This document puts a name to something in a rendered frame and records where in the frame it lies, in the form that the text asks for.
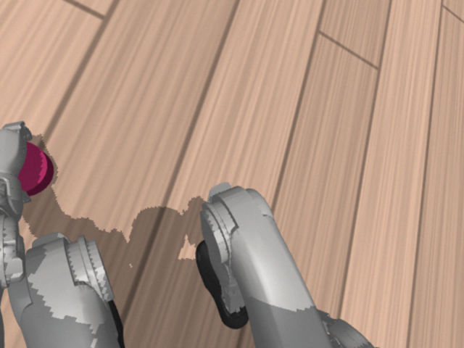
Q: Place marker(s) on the tin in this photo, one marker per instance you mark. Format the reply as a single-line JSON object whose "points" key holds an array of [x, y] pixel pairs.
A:
{"points": [[37, 172]]}

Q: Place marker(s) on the right robot foot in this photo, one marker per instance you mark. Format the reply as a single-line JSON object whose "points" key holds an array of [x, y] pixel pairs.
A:
{"points": [[212, 284]]}

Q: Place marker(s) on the left robot foot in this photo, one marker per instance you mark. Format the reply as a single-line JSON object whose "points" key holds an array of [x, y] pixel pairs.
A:
{"points": [[118, 323]]}

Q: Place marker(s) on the left robot arm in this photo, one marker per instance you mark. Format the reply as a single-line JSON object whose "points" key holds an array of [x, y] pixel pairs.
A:
{"points": [[12, 247]]}

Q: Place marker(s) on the right robot hand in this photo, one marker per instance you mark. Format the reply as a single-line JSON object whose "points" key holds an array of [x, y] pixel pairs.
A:
{"points": [[342, 334]]}

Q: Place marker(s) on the left robot hand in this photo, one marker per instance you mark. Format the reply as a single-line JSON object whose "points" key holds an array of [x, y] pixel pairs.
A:
{"points": [[13, 150]]}

